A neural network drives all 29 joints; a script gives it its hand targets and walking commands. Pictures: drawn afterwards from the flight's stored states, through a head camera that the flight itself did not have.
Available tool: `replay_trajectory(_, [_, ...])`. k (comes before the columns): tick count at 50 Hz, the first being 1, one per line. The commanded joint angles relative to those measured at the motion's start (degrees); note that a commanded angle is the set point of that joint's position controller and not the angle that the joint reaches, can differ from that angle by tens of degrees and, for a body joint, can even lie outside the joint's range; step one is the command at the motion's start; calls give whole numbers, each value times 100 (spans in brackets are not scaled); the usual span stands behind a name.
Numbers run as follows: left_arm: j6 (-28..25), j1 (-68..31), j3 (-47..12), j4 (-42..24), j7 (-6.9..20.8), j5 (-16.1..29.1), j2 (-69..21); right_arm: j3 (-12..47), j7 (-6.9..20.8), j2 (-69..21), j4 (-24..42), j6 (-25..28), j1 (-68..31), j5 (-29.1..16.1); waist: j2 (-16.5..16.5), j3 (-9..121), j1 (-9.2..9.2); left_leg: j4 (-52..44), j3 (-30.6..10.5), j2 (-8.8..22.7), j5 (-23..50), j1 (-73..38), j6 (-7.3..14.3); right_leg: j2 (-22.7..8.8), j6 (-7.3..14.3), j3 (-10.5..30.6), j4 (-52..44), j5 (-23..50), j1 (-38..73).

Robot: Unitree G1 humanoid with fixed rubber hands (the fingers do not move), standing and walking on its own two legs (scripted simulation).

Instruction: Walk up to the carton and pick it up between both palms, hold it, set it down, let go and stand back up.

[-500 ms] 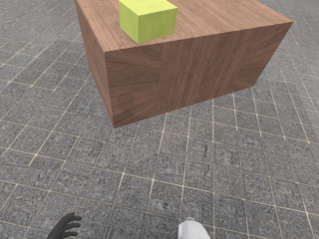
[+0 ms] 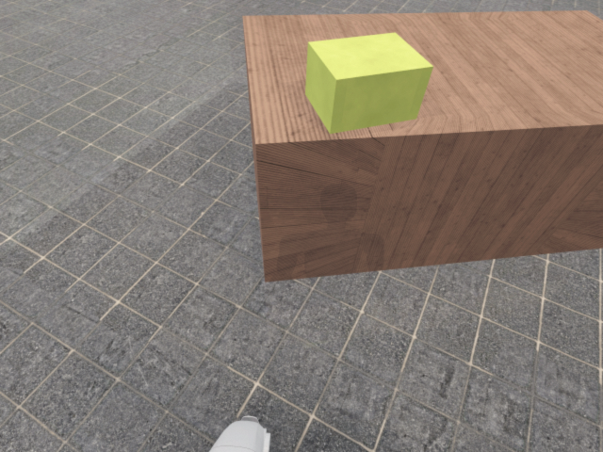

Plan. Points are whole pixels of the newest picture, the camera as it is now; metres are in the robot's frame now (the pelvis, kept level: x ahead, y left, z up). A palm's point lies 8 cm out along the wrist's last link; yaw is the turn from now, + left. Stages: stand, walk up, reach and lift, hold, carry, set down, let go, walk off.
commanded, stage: walk up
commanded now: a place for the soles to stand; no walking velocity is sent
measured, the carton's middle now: (363, 81) +1.01 -0.06 -0.03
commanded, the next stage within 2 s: none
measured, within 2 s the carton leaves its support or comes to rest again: neither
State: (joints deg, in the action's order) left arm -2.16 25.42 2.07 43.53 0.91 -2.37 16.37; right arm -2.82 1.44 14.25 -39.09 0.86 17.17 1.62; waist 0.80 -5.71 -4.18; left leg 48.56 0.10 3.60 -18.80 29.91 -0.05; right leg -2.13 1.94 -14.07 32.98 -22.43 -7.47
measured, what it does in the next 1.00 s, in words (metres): walks ahead: left foot, then right foot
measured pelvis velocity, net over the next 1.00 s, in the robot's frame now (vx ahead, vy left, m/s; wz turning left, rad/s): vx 0.34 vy -0.17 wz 0.21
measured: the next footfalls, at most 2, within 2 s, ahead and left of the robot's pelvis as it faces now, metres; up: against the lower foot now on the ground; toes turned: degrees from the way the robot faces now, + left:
left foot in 0.06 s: +0.19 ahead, +0.11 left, +0.00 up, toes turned +6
right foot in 0.48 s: +0.34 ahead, -0.26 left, +0.00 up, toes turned -1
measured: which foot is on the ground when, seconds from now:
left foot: up 0.00-0.04, down 0.06-0.52, up 0.54-0.78, down 0.80-1.00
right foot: down 0.00-0.10, up 0.12-0.46, down 0.48-0.80, up 0.82-1.00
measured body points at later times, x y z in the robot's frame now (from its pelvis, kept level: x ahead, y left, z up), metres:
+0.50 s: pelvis +0.19 -0.10 -0.03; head +0.18 -0.08 +0.42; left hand +0.26 +0.18 -0.14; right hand +0.26 -0.37 -0.14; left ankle +0.15 +0.10 -0.72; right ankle +0.30 -0.26 -0.73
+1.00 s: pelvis +0.34 -0.17 -0.01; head +0.35 -0.11 +0.43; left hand +0.33 +0.10 -0.17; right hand +0.47 -0.41 -0.10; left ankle +0.34 -0.04 -0.72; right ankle +0.39 -0.30 -0.66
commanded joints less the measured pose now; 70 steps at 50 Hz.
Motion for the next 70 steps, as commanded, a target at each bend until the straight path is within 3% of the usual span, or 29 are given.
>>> replay_trajectory(1, [-31,-64,242,-536,-32,46,1094,-162,-31,294,636,213,66,23,-733,385,201,-1005,490,-233,592,-1048,226,-1596,955,901,-728,1894,-417])
replay_trajectory(3, [27,-151,93,-580,8,44,910,-330,-126,613,395,242,997,79,-71,695,690,-1407,463,-494,1054,-2684,421,-1241,631,466,572,1502,-1366])
replay_trajectory(4, [47,-1,-11,-640,26,34,648,-434,-212,943,276,235,1588,157,623,1047,983,-1565,-471,-32,263,-3595,703,-908,324,87,1941,1243,-1998])
replay_trajectory(5, [84,212,-73,-827,86,10,432,-568,-335,1570,364,218,1914,250,1776,1251,1130,-2493,-3460,1658,-1278,-4160,1420,-242,-48,152,3604,-841,-3221])
replay_trajectory(6, [260,45,137,-899,97,34,1021,-589,-451,1715,356,123,1791,143,1047,1214,1138,-3274,-4914,2144,-2740,-3713,1963,-204,-113,969,4196,-1345,-3388])
replay_trajectory(7, [386,-271,176,-936,115,-22,1196,-561,-531,1631,372,81,1511,80,706,796,1070,-3424,-4980,2186,-3000,-3411,2054,-358,-163,1292,4543,-1170,-3639])
replay_trajectory(12, [338,-169,150,-813,189,-83,778,-312,-471,1182,540,292,536,82,700,-114,563,-3074,-2598,1520,-20,-1526,1621,-679,-340,1507,4005,-326,-3028])
replay_trajectory(20, [294,-87,246,-785,438,129,493,-408,-363,1324,452,324,-277,157,1485,56,280,-2615,-1072,701,-1789,-93,1096,-562,-281,1126,1561,506,-1405])
replay_trajectory(24, [147,961,470,-545,310,33,809,-285,-305,982,441,168,-198,147,57,391,-305,-869,-801,290,-2594,1039,663,-14,-142,615,789,565,784])
replay_trajectory(25, [84,1246,560,-513,240,-11,1133,-128,-276,582,477,122,145,122,-1010,485,-437,705,-352,-248,-2294,1361,397,-256,25,1274,290,-446,1037])
replay_trajectory(26, [37,1062,544,-698,181,-79,1615,-17,-265,196,682,126,206,33,-2283,314,-423,2506,35,-851,-2118,1780,49,-1703,554,3861,-1372,-2679,309])
replay_trajectory(27, [87,265,598,-844,125,45,1902,-115,-307,520,788,60,369,11,-2066,-2,-39,2984,-431,-508,-1874,1785,86,-2407,1219,5600,-2652,-4209,-430])
replay_trajectory(28, [99,-222,575,-908,76,161,1861,-157,-320,822,803,0,136,73,-1762,-565,72,3175,-471,-122,-1559,1938,57,-2657,1490,5889,-2975,-4411,-848])
replay_trajectory(31, [83,-407,354,-873,0,62,1302,-218,-328,881,499,73,254,-44,-1437,-784,119,2661,-376,126,-1076,1249,70,-2079,1385,3536,-1896,-1788,-1210])
replay_trajectory(37, [184,-811,183,-645,-27,-14,1133,-214,-241,563,485,203,644,-184,-1049,-31,451,-586,76,-53,-317,-1034,244,-1632,1022,1857,-823,8,-1609])
replay_trajectory(39, [275,-743,11,-635,22,-27,784,-353,-328,759,206,277,1703,-45,-187,811,842,-1579,14,-281,749,-2901,274,-1048,503,1149,870,-622,-2200])
replay_trajectory(40, [309,-627,-104,-764,77,-31,423,-520,-418,1300,183,245,1962,85,1190,924,1053,-2343,-1777,650,-1019,-3381,547,-429,90,461,2464,-1071,-3138])
replay_trajectory(41, [420,-449,-40,-856,100,-24,460,-515,-554,1667,382,191,1876,244,1426,825,998,-3536,-4553,1910,-3218,-3038,957,-106,-159,1013,3437,-1258,-3735])
replay_trajectory(42, [614,-582,125,-906,110,-61,930,-543,-655,1779,389,82,1448,220,626,367,863,-3804,-4809,2254,-4334,-2436,1367,-391,-195,1420,3710,-1186,-3836])
replay_trajectory(43, [694,-768,129,-971,150,-88,1001,-486,-695,1634,454,83,1162,213,439,69,812,-3670,-4635,2267,-3824,-2449,1646,-520,-279,1522,3939,-958,-4129])
replay_trajectory(46, [609,-460,143,-750,150,-74,924,-271,-628,1149,551,229,627,188,648,-102,532,-3170,-2807,1631,-1351,-2069,1393,-664,-407,1640,3857,-239,-3794])
replay_trajectory(49, [564,-540,116,-793,216,-78,718,-242,-553,1204,448,306,545,147,1150,65,525,-2870,-2259,1478,215,-1946,1501,-673,-482,1648,3441,-191,-3406])
replay_trajectory(57, [362,-434,215,-829,367,43,498,-435,-450,1406,551,244,100,175,1457,265,237,-1949,-753,878,288,-589,987,-388,-180,779,994,893,-896])
replay_trajectory(59, [264,430,371,-510,285,19,764,-303,-404,1123,624,157,68,146,550,536,-216,-733,-503,488,32,197,655,-29,-54,599,416,1384,611])
replay_trajectory(60, [204,877,491,-318,203,7,1101,-132,-362,625,604,122,488,100,-695,870,-385,721,10,-15,-85,440,361,-159,71,911,229,1239,1208])
replay_trajectory(61, [156,772,505,-466,136,-41,1591,29,-360,215,760,84,793,17,-2097,1066,-306,2015,231,-663,-1742,952,16,-1603,664,3163,-791,630,945])
replay_trajectory(63, [288,-400,522,-819,26,191,1788,-144,-471,723,837,-119,447,-54,-1602,450,-125,2975,-407,-238,-2049,789,3,-2461,1668,4732,-2155,-1552,-568])
replay_trajectory(66, [255,-681,281,-869,-89,114,1247,-129,-453,724,494,-51,690,-115,-1364,66,160,2669,-406,-28,-1211,470,27,-1814,1276,2838,-1300,497,-895])
replay_trajectory(70, [161,-877,120,-825,-171,54,920,-58,-357,568,554,-36,283,-58,-958,364,253,664,-370,116,-1537,-334,-96,-2175,1398,2654,-706,3140,-790])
